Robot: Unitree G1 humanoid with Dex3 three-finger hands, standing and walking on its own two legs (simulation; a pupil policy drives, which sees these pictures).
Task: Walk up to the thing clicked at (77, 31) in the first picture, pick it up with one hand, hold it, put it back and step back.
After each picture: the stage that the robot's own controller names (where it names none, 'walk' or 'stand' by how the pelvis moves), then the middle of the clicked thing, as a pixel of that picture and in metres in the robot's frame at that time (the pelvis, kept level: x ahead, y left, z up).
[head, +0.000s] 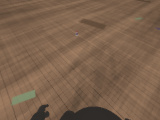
stand; (76, 33) +1.98 +0.36 -0.72
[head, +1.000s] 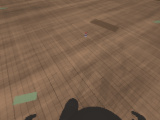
walk; (85, 34) +1.86 +0.22 -0.71
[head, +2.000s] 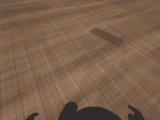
walk; (82, 49) +1.28 +0.18 -0.69
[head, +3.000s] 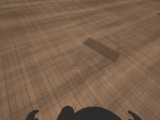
walk; (73, 67) +0.84 +0.20 -0.71
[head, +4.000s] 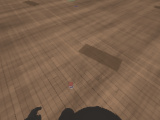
walk; (71, 85) +0.51 +0.21 -0.70
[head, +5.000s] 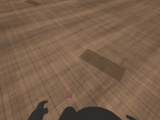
stand; (69, 96) +0.35 +0.20 -0.71
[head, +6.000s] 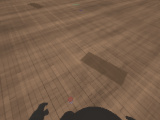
stand; (70, 100) +0.32 +0.18 -0.72
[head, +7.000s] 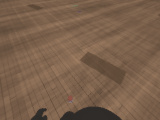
stand; (70, 99) +0.34 +0.19 -0.73
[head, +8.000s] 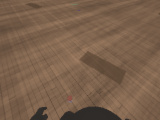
stand; (70, 99) +0.33 +0.19 -0.73
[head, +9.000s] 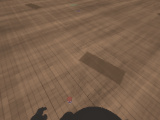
stand; (69, 99) +0.33 +0.19 -0.73
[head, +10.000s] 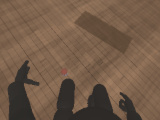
go down; (64, 72) +0.38 +0.21 -0.48
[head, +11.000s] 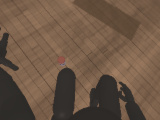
go down; (61, 61) +0.41 +0.24 -0.32
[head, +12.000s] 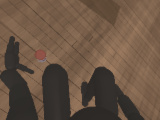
close in; (41, 56) +0.38 +0.28 -0.23
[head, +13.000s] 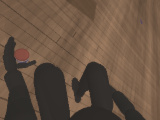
close; (22, 56) +0.38 +0.29 -0.21
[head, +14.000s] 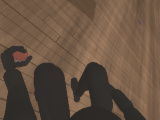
lift; (21, 56) +0.37 +0.30 -0.22
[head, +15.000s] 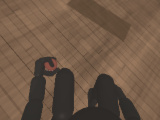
lift; (51, 66) +0.31 +0.26 -0.08
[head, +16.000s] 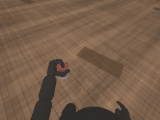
hold; (62, 70) +0.33 +0.17 +0.04
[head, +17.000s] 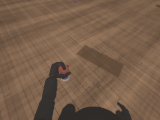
hold; (64, 73) +0.33 +0.17 -0.01
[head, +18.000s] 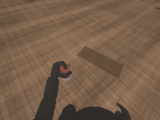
hold; (65, 72) +0.33 +0.17 +0.00
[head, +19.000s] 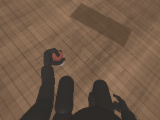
crouch; (58, 58) +0.40 +0.21 -0.09
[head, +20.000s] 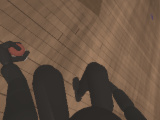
lower; (19, 53) +0.39 +0.31 -0.22
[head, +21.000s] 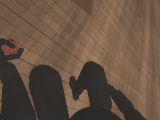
lower; (12, 51) +0.40 +0.32 -0.22
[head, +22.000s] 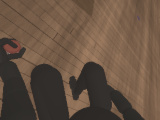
lower; (14, 50) +0.40 +0.32 -0.23
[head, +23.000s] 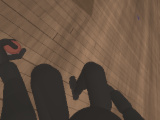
lower; (14, 50) +0.40 +0.32 -0.23
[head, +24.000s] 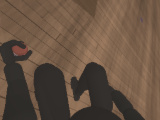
loosen; (20, 52) +0.39 +0.30 -0.23
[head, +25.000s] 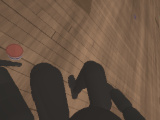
withdraw; (15, 52) +0.39 +0.30 -0.23
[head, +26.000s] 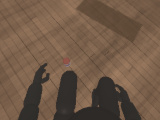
walk; (66, 62) +0.43 +0.23 -0.38
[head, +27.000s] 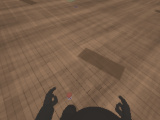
stand; (69, 96) +0.36 +0.18 -0.66
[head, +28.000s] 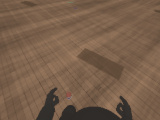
stand; (68, 95) +0.37 +0.20 -0.67
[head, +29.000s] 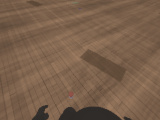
stand; (71, 95) +0.37 +0.18 -0.71
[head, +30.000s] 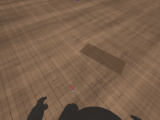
walk; (72, 88) +0.41 +0.16 -0.70
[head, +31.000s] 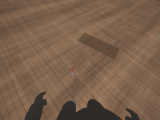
walk; (72, 71) +0.65 +0.18 -0.70
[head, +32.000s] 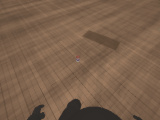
stand; (77, 58) +1.00 +0.25 -0.70
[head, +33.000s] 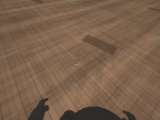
stand; (76, 61) +1.00 +0.20 -0.72
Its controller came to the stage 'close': yes
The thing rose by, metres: 0.70
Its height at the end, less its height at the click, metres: +0.00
